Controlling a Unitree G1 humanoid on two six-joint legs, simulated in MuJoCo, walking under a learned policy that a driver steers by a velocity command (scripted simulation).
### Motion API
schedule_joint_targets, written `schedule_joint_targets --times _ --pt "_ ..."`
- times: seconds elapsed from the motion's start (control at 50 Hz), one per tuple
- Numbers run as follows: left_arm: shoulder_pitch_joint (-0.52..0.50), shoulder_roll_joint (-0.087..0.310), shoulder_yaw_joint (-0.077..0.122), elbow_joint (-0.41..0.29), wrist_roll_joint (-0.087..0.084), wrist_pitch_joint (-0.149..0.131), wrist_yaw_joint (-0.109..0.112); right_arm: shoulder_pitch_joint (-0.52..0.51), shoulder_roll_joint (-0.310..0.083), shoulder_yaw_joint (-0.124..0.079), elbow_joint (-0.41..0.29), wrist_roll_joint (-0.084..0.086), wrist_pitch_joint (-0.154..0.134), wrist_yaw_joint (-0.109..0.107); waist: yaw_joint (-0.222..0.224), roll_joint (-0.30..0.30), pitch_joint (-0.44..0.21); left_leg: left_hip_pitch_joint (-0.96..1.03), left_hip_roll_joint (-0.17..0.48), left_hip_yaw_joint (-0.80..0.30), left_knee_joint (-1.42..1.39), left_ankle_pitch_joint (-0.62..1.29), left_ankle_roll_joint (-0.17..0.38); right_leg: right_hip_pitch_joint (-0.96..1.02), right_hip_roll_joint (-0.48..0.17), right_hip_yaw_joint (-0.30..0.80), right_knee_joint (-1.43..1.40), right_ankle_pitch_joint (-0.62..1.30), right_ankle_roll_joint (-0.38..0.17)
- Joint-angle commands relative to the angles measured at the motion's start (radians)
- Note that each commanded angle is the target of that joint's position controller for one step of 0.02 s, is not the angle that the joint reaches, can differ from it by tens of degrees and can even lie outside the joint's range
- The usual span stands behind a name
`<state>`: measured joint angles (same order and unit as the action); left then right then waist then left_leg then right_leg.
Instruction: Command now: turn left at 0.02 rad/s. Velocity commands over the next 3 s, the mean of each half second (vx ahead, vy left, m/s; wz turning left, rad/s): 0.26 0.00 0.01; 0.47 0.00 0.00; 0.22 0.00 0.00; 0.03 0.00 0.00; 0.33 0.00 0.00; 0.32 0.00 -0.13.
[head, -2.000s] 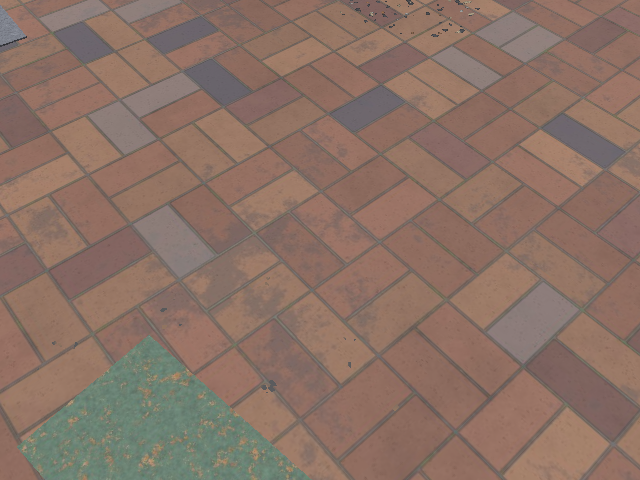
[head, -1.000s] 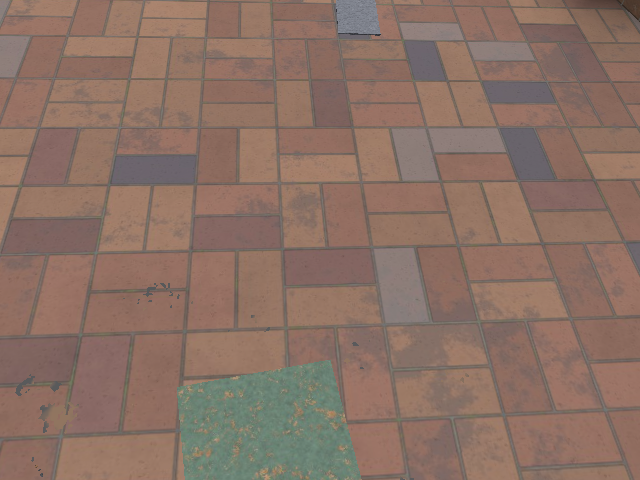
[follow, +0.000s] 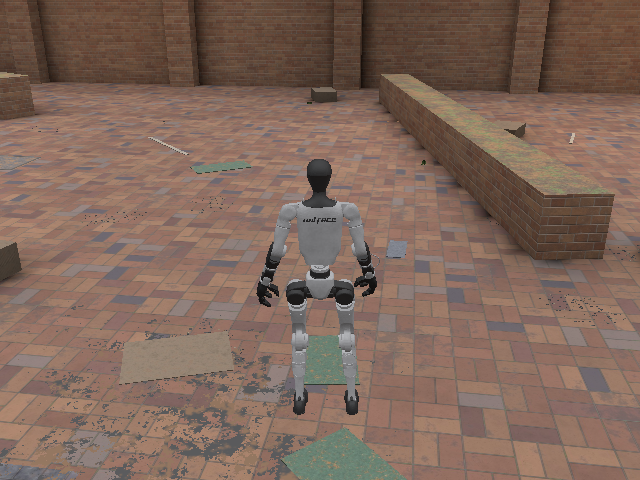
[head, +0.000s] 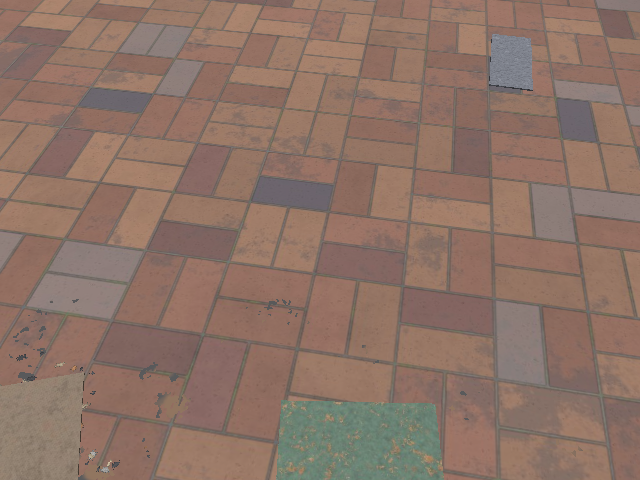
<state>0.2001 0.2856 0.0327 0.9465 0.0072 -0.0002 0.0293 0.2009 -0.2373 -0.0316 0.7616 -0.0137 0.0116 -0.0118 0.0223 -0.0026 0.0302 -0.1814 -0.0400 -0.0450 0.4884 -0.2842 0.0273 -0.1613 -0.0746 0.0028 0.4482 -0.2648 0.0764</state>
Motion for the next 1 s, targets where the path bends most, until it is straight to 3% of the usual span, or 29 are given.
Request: schedule_joint_targets --times 0.02,0.06,0.1,0.14,0.16,0.2,0.24,0.26,0.28,0.3,0.32,0.34,0.38,0.42,0.48,0.54,0.64,0.68,0.7,0.72,0.74,0.76,0.78,0.8,0.82,0.84,0.88,0.92,1.0 --pt "0.007 0.113 0.022 -0.022 -0.001 -0.008 0.007 -0.013 -0.118 -0.032 -0.035 0.002 -0.014 -0.005 0.000 0.018 -0.039 0.007 0.084 -0.082 -0.091 0.270 0.028 0.002 0.001 -0.004 -0.037 0.158 -0.007" --pt "0.025 0.104 0.020 -0.003 -0.003 -0.006 0.010 0.007 -0.119 -0.033 -0.009 0.005 -0.012 -0.009 0.000 0.027 -0.056 0.014 0.073 -0.074 -0.101 0.159 0.030 0.005 0.018 -0.027 -0.026 0.082 -0.010" --pt "0.013 0.094 0.020 -0.001 -0.014 -0.006 0.012 0.033 -0.159 -0.048 0.007 0.015 -0.003 -0.015 -0.024 0.074 -0.011 -0.019 0.090 -0.129 -0.157 -0.263 0.073 -0.084 0.069 -0.084 0.074 -0.128 -0.027" --pt "-0.035 0.075 0.015 -0.034 -0.022 -0.025 0.008 0.080 -0.199 -0.059 0.021 0.021 -0.010 -0.015 -0.053 0.171 0.071 -0.042 0.214 -0.325 -0.278 -0.534 0.155 -0.237 0.084 -0.084 0.218 -0.196 -0.057" --pt "-0.055 0.072 0.014 -0.048 -0.028 -0.041 0.002 0.099 -0.209 -0.062 0.030 0.026 -0.020 -0.015 -0.061 0.202 0.103 -0.070 0.271 -0.414 -0.315 -0.548 0.192 -0.267 0.060 -0.043 0.278 -0.208 -0.083" --pt "-0.035 0.078 0.018 -0.050 -0.043 -0.072 -0.017 0.075 -0.192 -0.059 0.030 0.030 -0.041 -0.016 -0.035 0.210 0.113 -0.046 0.313 -0.445 -0.315 -0.458 0.208 -0.306 0.019 0.007 0.296 -0.264 -0.139" --pt "0.085 0.072 0.021 0.006 -0.044 -0.095 -0.037 -0.032 -0.179 -0.054 0.003 0.048 -0.041 -0.013 0.047 0.151 0.077 -0.139 0.244 -0.301 -0.255 -0.321 0.151 -0.070 0.036 -0.034 0.061 -0.109 -0.177" --pt "0.183 0.078 0.030 0.060 -0.031 -0.097 -0.040 -0.070 -0.159 -0.049 -0.008 0.042 -0.039 -0.012 0.086 0.102 0.046 -0.226 0.169 -0.199 -0.157 -0.229 0.110 0.107 0.068 -0.043 -0.004 0.015 -0.164" --pt "0.297 0.120 0.042 0.095 -0.017 -0.097 -0.039 -0.089 -0.091 -0.030 -0.024 0.027 -0.045 -0.008 0.115 -0.057 -0.004 -0.339 0.071 -0.058 0.110 -0.146 0.045 0.253 -0.064 0.155 -0.093 -0.065 -0.180" --pt "0.370 0.251 0.070 0.097 -0.015 -0.103 -0.050 -0.112 -0.074 -0.027 -0.078 0.031 -0.062 -0.013 0.123 -0.317 -0.005 -0.532 -0.036 0.045 0.384 -0.244 -0.011 0.319 -0.289 0.591 -0.266 -0.221 -0.309" --pt "0.307 0.194 0.049 0.075 -0.003 -0.112 -0.052 -0.087 -0.132 -0.042 -0.064 0.052 -0.077 -0.015 0.089 -0.205 0.040 -0.605 0.014 -0.048 0.562 -0.299 -0.003 0.276 -0.340 0.689 -0.299 -0.296 -0.362" --pt "0.241 0.137 0.034 0.050 -0.011 -0.118 -0.047 -0.045 -0.138 -0.044 -0.044 0.064 -0.090 -0.005 0.052 -0.142 0.095 -0.660 0.061 -0.072 0.625 -0.192 0.015 0.268 -0.305 0.593 -0.293 -0.294 -0.337" --pt "0.192 0.116 0.026 0.028 -0.017 -0.116 -0.048 -0.048 -0.140 -0.049 -0.023 0.047 -0.105 0.006 0.034 -0.099 0.102 -0.692 0.117 -0.035 0.606 -0.025 0.029 0.282 -0.233 0.416 -0.300 -0.128 -0.273" --pt "0.223 0.066 0.007 0.034 -0.008 -0.105 -0.047 -0.079 -0.123 -0.051 -0.025 0.032 -0.106 0.021 0.038 -0.109 0.067 -0.629 0.135 0.005 0.546 0.074 0.016 0.272 -0.168 0.261 -0.298 0.147 -0.237" --pt "0.262 0.083 0.006 0.040 -0.005 -0.088 -0.031 -0.143 -0.068 -0.035 -0.046 0.031 -0.097 0.034 0.048 -0.088 0.055 -0.600 0.123 0.059 0.427 0.155 -0.022 0.246 -0.132 0.145 -0.300 0.384 -0.242" --pt "0.271 0.107 0.007 0.033 -0.005 -0.081 -0.015 -0.263 -0.039 -0.017 -0.087 0.036 -0.100 0.042 0.071 -0.087 0.088 -0.494 0.092 0.095 0.207 0.282 -0.036 0.147 -0.102 0.078 -0.344 0.367 -0.233" --pt "0.315 0.123 0.019 0.053 -0.023 -0.077 -0.010 -0.360 -0.070 -0.016 -0.124 0.045 -0.109 0.063 0.060 -0.098 0.128 -0.434 0.071 0.082 0.045 0.322 0.005 0.212 -0.165 0.063 -0.338 0.411 -0.239" --pt "0.293 0.142 0.030 0.045 -0.022 -0.071 -0.009 -0.320 -0.106 -0.029 -0.119 0.042 -0.113 0.066 0.009 -0.111 0.074 -0.353 0.045 0.088 0.026 0.272 0.042 0.277 -0.186 0.049 -0.248 0.662 -0.220" --pt "0.283 0.156 0.037 0.041 -0.018 -0.064 -0.008 -0.253 -0.134 -0.042 -0.101 0.040 -0.112 0.062 -0.033 -0.131 0.013 -0.256 0.016 0.106 0.037 0.239 0.063 0.299 -0.186 0.040 -0.158 0.852 -0.210" --pt "0.265 0.155 0.037 0.034 -0.012 -0.053 -0.008 -0.098 -0.171 -0.064 -0.054 0.042 -0.108 0.053 -0.114 -0.132 -0.086 -0.066 -0.013 0.127 0.027 0.239 0.094 0.275 -0.157 0.012 0.017 0.982 -0.190" --pt "0.256 0.142 0.031 0.018 -0.004 -0.049 -0.006 0.083 -0.209 -0.082 -0.002 0.040 -0.101 0.040 -0.193 -0.116 -0.197 0.227 0.053 0.056 0.054 0.243 0.135 0.102 -0.124 0.005 0.245 0.876 -0.163" --pt "0.358 0.021 -0.002 -0.007 0.003 -0.062 -0.017 0.226 -0.297 -0.102 0.032 0.010 -0.095 0.032 -0.159 0.110 -0.372 0.631 0.324 -0.380 0.032 0.053 0.280 -0.288 0.031 -0.022 0.648 0.372 -0.106" --pt "0.371 0.001 -0.012 0.011 -0.015 -0.090 -0.026 0.222 -0.239 -0.083 0.046 0.021 -0.093 0.037 -0.146 0.228 -0.465 0.656 0.439 -0.739 -0.174 -0.103 0.346 -0.430 0.135 0.104 0.865 -0.281 -0.101" --pt "0.260 0.100 0.019 -0.030 -0.047 -0.112 -0.033 0.125 -0.182 -0.063 0.043 0.031 -0.096 0.038 -0.134 0.178 -0.264 0.493 0.395 -0.629 -0.220 -0.160 0.288 -0.534 0.068 0.135 0.934 -0.249 -0.119" --pt "0.174 0.121 0.025 -0.057 -0.061 -0.123 -0.032 0.044 -0.150 -0.053 0.032 0.029 -0.100 0.038 -0.104 0.110 -0.134 0.320 0.356 -0.469 -0.247 -0.091 0.251 -0.535 0.015 0.103 0.905 -0.162 -0.134" --pt "0.140 0.103 0.026 -0.065 -0.053 -0.125 -0.025 -0.017 -0.129 -0.046 0.031 0.021 -0.108 0.043 -0.064 0.038 -0.061 0.168 0.315 -0.357 -0.282 0.022 0.228 -0.500 -0.027 0.083 0.833 -0.085 -0.131" --pt "0.180 0.069 0.032 -0.053 -0.032 -0.100 -0.019 -0.065 -0.095 -0.037 0.038 0.006 -0.121 0.049 0.000 0.070 -0.038 0.016 0.254 -0.226 -0.336 0.134 0.210 -0.383 -0.074 0.089 0.754 -0.019 -0.122" --pt "0.184 0.039 0.028 -0.059 -0.024 -0.079 -0.017 -0.049 -0.106 -0.038 0.062 0.015 -0.131 0.050 0.019 0.069 -0.016 -0.059 0.245 -0.168 -0.377 0.178 0.229 -0.369 -0.088 0.073 0.698 -0.005 -0.102" --pt "0.015 0.054 0.030 -0.131 -0.008 -0.076 -0.015 0.018 -0.157 -0.047 0.101 0.015 -0.131 0.025 -0.014 0.046 0.042 -0.053 0.225 -0.093 -0.415 0.224 0.226 -0.483 -0.097 0.056 0.455 0.206 -0.061"
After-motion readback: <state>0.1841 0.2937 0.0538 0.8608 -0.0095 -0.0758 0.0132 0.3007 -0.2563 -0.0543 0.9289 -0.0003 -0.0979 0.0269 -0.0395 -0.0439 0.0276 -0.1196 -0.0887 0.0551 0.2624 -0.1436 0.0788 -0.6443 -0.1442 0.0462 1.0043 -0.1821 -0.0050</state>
